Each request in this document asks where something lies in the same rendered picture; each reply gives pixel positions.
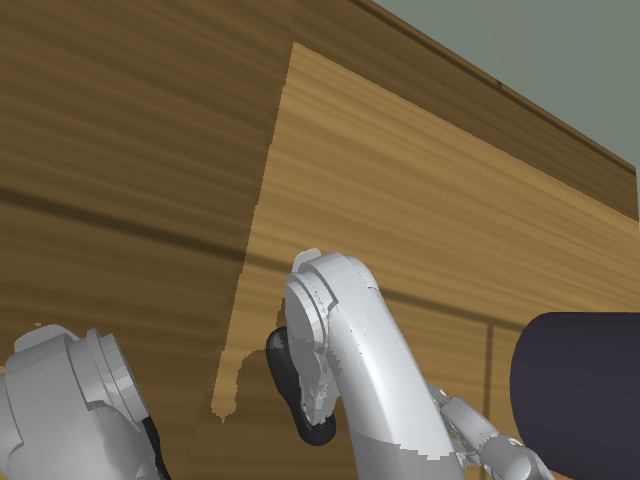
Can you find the left robot foot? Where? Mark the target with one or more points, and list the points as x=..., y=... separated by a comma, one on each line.
x=155, y=442

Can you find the right robot foot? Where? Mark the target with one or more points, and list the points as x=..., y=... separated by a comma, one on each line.
x=286, y=379

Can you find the right robot hand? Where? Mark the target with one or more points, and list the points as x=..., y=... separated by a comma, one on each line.
x=465, y=423

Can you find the right robot arm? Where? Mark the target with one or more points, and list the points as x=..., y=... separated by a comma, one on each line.
x=505, y=458

